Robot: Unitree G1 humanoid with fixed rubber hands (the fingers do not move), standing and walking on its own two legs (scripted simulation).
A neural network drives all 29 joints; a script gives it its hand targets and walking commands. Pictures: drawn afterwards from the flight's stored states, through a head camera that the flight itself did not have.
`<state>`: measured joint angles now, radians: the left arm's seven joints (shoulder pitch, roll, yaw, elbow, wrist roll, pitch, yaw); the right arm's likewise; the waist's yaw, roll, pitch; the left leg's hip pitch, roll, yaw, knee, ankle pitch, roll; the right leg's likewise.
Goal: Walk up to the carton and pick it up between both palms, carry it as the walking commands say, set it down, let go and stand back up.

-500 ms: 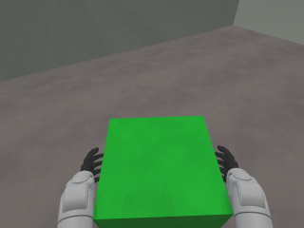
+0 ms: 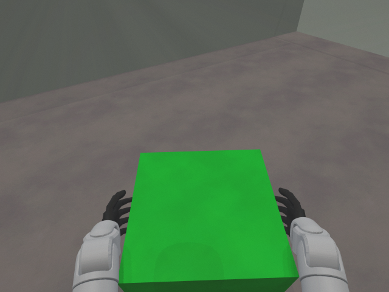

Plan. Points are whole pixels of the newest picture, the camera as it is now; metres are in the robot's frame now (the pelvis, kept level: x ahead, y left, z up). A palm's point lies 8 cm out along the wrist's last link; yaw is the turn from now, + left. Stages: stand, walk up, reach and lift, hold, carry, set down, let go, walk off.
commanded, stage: hold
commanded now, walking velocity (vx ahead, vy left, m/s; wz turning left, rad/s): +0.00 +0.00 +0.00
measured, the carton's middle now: (202, 229) +0.30 +0.00 -0.03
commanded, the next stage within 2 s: carry in 0.84 s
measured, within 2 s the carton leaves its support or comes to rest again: neither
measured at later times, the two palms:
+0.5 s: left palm (111, 227) +0.27 +0.19 +0.04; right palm (296, 224) +0.27 -0.19 +0.04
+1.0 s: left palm (114, 226) +0.27 +0.18 +0.04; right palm (300, 227) +0.26 -0.19 +0.04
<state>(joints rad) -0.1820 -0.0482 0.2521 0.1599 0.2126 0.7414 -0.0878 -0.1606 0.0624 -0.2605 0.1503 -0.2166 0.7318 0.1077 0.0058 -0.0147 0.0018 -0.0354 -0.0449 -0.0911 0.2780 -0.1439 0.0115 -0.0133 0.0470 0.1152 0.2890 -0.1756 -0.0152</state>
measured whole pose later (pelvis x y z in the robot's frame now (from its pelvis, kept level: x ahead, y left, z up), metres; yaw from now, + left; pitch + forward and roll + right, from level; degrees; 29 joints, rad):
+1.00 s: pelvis -0.02 -0.01 -0.02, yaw -2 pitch +1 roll +1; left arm -0.21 0.00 0.22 -0.01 0.14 0.84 -0.08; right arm -0.18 0.06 -0.22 -0.04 -0.18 0.83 0.07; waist 0.02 -0.03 -0.05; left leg -0.35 -0.04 -0.04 0.59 -0.26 0.00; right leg -0.36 0.06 0.09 0.64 -0.26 -0.03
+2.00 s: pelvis -0.18 +0.01 +0.00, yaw -14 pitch +4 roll -3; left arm -0.06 -0.02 0.19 -0.33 0.09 1.21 -0.02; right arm -0.06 0.05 -0.20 -0.29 -0.08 1.19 0.04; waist -0.01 0.01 -0.20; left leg -0.22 0.09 0.16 0.33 -0.17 0.02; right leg -0.47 -0.04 -0.11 0.80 -0.24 0.03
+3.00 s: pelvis +0.21 -0.28 +0.00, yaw -15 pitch +4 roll -3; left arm -0.01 -0.06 0.19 -0.51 0.07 1.16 -0.04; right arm 0.01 0.06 -0.22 -0.49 -0.03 1.13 0.05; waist -0.05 -0.01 -0.03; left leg -0.05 0.15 0.24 0.24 -0.24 -0.05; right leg -0.60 -0.11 -0.11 0.68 -0.10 0.01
